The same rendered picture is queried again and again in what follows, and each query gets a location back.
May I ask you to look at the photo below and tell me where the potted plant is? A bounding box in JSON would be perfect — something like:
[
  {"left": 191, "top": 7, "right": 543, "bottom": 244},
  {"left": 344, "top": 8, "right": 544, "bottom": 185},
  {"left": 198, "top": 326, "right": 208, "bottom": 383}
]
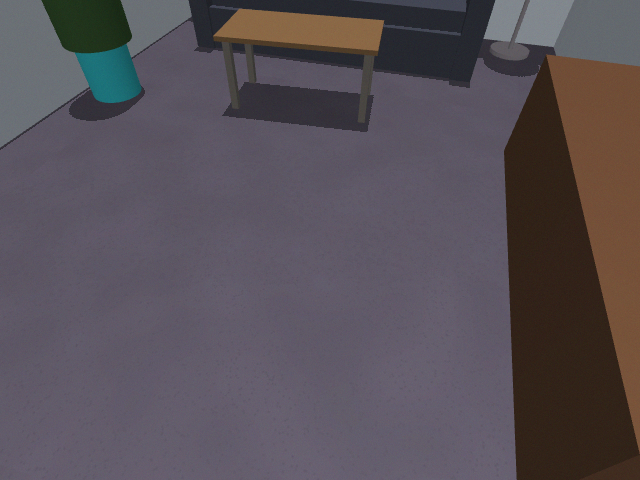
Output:
[{"left": 41, "top": 0, "right": 141, "bottom": 103}]

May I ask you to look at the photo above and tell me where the floor lamp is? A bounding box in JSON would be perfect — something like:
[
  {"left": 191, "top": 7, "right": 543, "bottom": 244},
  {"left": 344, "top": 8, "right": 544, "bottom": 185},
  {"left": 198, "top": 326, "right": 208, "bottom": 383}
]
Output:
[{"left": 489, "top": 0, "right": 530, "bottom": 60}]

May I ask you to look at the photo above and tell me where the coffee table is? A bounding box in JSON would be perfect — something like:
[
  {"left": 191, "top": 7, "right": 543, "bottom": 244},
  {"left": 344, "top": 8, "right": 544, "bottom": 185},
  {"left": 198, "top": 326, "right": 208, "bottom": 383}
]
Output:
[{"left": 213, "top": 9, "right": 384, "bottom": 123}]

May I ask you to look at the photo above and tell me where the sofa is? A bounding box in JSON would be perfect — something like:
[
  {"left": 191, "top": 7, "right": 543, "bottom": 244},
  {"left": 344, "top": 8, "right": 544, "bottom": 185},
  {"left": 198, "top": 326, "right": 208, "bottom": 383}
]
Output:
[{"left": 189, "top": 0, "right": 495, "bottom": 82}]

